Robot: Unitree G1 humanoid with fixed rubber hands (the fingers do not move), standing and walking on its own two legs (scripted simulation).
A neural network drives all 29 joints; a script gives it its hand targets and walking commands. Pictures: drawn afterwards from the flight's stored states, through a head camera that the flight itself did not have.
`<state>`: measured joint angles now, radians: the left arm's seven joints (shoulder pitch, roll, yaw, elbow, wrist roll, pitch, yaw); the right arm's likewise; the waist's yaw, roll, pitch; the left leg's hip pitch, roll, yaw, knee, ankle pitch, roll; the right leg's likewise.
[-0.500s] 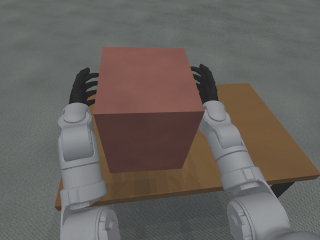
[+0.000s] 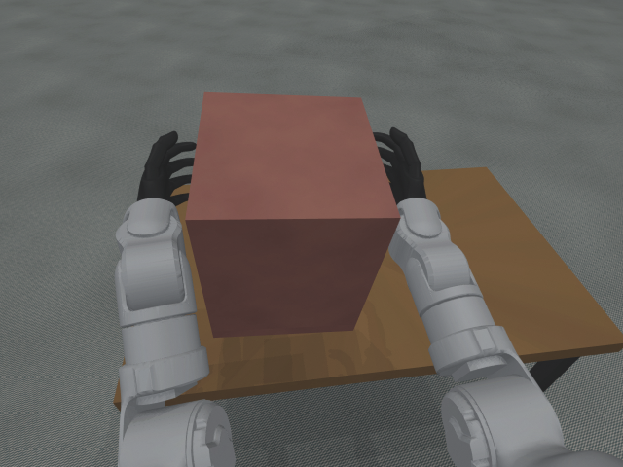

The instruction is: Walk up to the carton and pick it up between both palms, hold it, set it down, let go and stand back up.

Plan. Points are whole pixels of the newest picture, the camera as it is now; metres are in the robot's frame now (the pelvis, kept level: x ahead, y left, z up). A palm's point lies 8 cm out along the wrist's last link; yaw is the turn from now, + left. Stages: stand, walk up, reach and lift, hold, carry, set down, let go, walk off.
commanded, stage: hold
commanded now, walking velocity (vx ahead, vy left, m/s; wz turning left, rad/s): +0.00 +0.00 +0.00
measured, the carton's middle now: (285, 221) +0.39 +0.02 +0.13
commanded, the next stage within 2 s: none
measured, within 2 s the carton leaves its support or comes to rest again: neither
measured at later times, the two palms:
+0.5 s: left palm (165, 203) +0.36 +0.15 +0.20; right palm (406, 194) +0.37 -0.14 +0.18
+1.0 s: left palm (160, 204) +0.36 +0.16 +0.20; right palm (405, 196) +0.36 -0.13 +0.19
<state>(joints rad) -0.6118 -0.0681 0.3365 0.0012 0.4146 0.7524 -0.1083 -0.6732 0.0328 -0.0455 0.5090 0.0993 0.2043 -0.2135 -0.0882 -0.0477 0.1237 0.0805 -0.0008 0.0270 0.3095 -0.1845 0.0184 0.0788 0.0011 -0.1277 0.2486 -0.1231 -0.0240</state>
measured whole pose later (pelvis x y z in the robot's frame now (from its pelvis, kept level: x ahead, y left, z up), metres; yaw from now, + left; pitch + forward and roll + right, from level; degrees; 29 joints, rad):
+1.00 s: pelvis +0.00 +0.00 +0.00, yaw +0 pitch -12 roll -1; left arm -0.61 -0.07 0.34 0.01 0.42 0.76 -0.11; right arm -0.68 0.04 -0.05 0.52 0.10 0.20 -0.21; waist -0.09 -0.05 0.12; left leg 0.08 0.00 0.03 0.31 -0.18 0.02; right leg 0.07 0.00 -0.13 0.25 -0.12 -0.03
